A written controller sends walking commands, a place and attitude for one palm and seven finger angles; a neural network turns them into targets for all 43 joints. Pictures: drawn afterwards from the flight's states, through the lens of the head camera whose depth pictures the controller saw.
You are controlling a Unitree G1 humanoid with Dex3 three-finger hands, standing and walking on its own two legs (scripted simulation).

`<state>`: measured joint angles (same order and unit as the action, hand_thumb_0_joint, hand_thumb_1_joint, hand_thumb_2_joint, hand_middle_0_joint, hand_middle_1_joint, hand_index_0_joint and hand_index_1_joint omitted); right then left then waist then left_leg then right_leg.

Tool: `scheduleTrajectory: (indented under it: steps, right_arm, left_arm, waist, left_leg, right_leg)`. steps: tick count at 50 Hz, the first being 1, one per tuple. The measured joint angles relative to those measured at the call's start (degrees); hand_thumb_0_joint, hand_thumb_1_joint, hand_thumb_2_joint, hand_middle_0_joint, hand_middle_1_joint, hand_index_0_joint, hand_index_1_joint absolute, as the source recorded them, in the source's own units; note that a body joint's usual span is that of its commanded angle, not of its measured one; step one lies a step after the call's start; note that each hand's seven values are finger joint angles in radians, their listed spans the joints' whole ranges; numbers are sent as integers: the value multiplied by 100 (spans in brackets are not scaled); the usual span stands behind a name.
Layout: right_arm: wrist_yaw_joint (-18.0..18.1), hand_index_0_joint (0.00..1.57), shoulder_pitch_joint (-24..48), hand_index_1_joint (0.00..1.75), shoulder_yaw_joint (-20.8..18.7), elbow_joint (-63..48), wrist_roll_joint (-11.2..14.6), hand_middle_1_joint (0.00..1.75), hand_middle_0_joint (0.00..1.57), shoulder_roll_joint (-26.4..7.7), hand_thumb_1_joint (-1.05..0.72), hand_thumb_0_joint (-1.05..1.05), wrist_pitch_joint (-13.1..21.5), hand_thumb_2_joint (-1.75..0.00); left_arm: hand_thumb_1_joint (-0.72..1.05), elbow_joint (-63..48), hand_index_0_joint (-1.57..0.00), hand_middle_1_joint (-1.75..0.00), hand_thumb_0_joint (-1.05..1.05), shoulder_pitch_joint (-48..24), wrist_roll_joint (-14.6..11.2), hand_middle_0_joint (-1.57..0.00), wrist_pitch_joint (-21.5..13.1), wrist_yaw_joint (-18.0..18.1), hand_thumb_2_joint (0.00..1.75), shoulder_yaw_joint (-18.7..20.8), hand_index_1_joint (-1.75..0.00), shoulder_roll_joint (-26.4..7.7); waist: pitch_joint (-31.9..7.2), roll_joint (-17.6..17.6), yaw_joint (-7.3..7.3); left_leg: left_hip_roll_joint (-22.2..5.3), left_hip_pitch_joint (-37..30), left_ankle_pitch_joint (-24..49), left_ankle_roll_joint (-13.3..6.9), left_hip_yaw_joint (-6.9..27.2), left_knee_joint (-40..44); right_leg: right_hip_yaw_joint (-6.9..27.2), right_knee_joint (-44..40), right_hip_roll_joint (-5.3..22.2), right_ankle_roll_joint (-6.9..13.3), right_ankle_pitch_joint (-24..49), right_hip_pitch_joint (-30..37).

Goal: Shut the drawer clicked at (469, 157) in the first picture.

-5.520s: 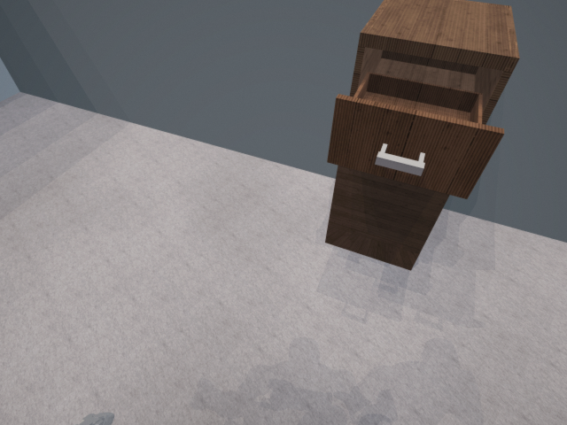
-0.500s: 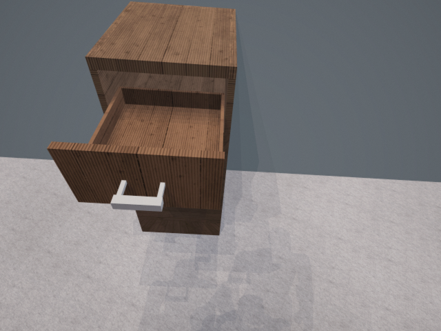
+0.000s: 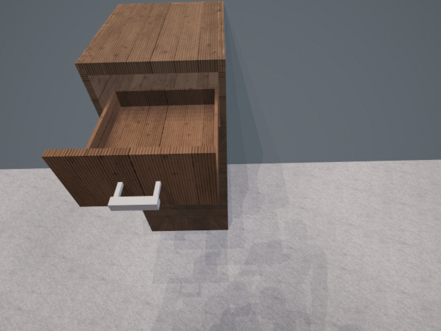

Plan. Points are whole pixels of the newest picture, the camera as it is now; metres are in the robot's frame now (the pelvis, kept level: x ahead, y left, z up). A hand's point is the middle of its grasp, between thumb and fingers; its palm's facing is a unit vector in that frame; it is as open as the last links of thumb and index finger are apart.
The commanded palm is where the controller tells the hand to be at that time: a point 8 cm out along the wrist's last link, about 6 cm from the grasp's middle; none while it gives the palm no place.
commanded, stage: look again from close up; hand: left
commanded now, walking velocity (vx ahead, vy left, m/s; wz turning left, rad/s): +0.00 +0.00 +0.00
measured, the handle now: (136, 194) +0.38 +0.20 +0.01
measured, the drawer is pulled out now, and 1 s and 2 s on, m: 0.30 0.30 0.30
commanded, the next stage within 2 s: shuffle to correct the standing spot in 0.32 s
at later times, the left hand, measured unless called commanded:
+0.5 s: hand out of the picture +0.00 +0.12 -0.17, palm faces +0.01 -0.98 -0.20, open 7.4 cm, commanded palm none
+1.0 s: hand out of the picture +0.07 +0.16 -0.18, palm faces +0.10 -0.97 -0.21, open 7.4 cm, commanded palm none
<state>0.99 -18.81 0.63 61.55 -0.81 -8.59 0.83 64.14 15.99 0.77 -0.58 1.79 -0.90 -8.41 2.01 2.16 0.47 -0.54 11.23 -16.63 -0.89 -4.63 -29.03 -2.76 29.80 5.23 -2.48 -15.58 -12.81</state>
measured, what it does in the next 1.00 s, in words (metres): lifts its left foot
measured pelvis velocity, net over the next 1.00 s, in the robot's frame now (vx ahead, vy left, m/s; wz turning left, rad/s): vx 0.08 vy -0.02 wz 0.03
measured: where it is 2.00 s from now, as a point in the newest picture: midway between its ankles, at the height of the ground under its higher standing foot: outside the picture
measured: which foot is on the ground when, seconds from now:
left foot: down 0.00-0.88, up 0.90-1.00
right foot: down 0.00-1.00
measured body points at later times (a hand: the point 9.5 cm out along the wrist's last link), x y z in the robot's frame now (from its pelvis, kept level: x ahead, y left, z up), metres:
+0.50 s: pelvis +0.00 -0.05 +0.00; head +0.02 -0.06 +0.45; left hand +0.00 +0.18 -0.15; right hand +0.00 -0.27 -0.16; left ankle -0.01 +0.11 -0.74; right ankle +0.00 -0.15 -0.74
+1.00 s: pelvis +0.08 -0.02 -0.01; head +0.11 -0.02 +0.44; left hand +0.06 +0.21 -0.17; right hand +0.08 -0.23 -0.17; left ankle +0.06 +0.10 -0.71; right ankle +0.00 -0.15 -0.74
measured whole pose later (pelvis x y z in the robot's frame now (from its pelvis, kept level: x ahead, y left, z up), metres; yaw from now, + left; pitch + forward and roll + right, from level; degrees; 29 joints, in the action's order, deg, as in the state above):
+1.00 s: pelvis +0.08 -0.02 -0.01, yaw +2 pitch +0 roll +1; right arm 0.7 -17.1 -0.2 63.0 -0.5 -7.6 0.1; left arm 61.1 17.8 2.0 -3.2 2.1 2.6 -8.4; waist 4.4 -0.7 -2.0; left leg -1.3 19.5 -30.4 -0.6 -4.0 -47.1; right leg -5.1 35.0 5.1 -1.2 -25.9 -8.1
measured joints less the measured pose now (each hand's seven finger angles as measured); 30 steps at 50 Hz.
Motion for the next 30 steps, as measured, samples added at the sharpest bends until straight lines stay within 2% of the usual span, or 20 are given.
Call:
scheduleTrajectory:
  steps: [9,24,27,30]
  right_arm:
    - [-3,20,90,30,39,17,8,30,20,-77,-92,1,-21,-90]
    - [27,20,292,30,13,215,3,30,19,-103,-91,0,-53,-90]
    - [8,20,240,30,-4,243,-16,30,19,-109,-91,0,-87,-90]
    - [-21,20,141,30,-30,262,-38,30,19,-114,-91,0,-125,-90]
  left_arm:
    - [91,-24,-19,-30,1,75,-29,-20,8,-17,90,4,-30,-14]
    - [92,29,-20,-30,1,-41,-28,-20,-38,-53,90,19,-30,2]
    - [92,12,-20,-30,1,-2,-7,-20,-28,-79,90,45,-30,10]
    - [91,-31,-20,-30,1,84,12,-20,-9,-105,90,93,-30,31]
  waist:
    - [-33,52,-35]
    - [97,-150,-53]
    - [62,-149,-70]
    - [-4,-134,-90]
  left_leg:
    - [-47,-178,83,124,-17,194]
    - [-313,-257,239,386,99,445]
    - [-359,-209,124,348,132,298]
    - [-389,-113,-98,215,195,41]
  right_leg:
    - [20,102,-51,79,-83,25]
    - [-122,-82,-327,344,-19,95]
    - [-155,-35,-368,377,-84,103]
    - [-197,21,-405,392,-185,115]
